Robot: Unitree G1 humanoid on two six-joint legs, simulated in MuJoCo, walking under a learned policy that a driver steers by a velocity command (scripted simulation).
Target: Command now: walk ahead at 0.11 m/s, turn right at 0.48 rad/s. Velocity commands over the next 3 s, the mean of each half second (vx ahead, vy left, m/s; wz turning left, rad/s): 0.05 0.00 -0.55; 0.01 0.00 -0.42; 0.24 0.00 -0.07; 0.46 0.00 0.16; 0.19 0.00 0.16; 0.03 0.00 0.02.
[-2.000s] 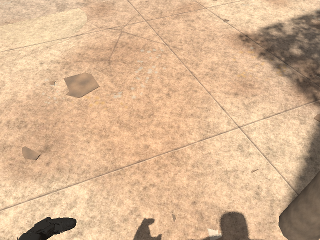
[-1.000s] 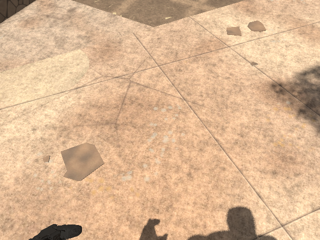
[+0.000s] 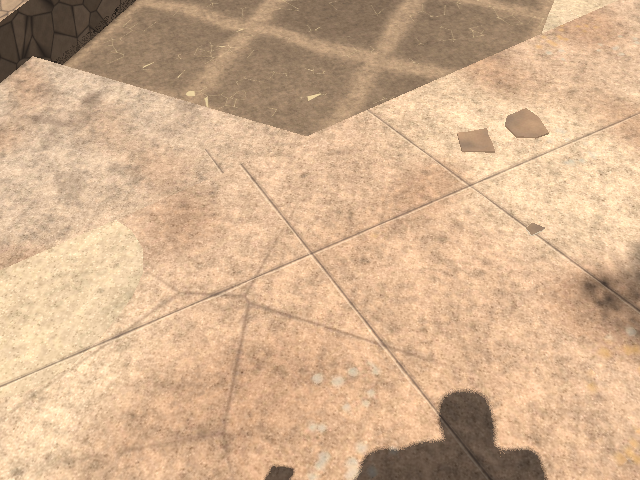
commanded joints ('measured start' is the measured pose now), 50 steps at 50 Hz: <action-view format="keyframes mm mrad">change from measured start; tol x32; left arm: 1 24 102 36 -84 0 -3 -16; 50 -8 145 21 -158 28 3 34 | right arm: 1 -37 -185 -48 -53 21 18 -15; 50 -25 -159 -33 -98 2 44 9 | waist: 1 36 115 -78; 5 59 -259 -373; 24 -5 -123 -166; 26 55 323 -114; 50 28 -128 -112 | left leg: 1 58 308 -86 95 697 115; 3 -23 200 -31 385 636 21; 5 -504 -67 -166 950 -442 -95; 24 -139 11 -272 65 75 -56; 26 -33 376 -670 -73 204 158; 43 -32 296 -284 76 458 155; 47 -384 95 -189 495 -369 -105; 50 -399 111 -233 616 -283 -122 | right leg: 1 70 22 -33 -58 -80 -41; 4 551 -163 312 -191 767 -230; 9 387 -154 355 -327 204 -253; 22 300 -72 484 -316 -48 -198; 27 -76 163 180 335 -500 8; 32 -97 118 107 547 -284 79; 42 203 76 -20 -46 -243 52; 46 682 -232 332 -256 580 -133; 50 447 -180 259 -323 298 -226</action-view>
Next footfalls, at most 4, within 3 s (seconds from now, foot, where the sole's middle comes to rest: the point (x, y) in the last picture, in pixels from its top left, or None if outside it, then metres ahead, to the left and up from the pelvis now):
0.06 right None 0.15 -0.11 -0.78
0.50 left None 0.17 0.12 -0.78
0.90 right None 0.05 -0.13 -0.78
1.26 left None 0.15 0.08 -0.78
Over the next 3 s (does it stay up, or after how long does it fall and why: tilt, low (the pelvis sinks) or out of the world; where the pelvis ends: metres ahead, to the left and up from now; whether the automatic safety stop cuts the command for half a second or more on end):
stays up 0.56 -0.32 0.00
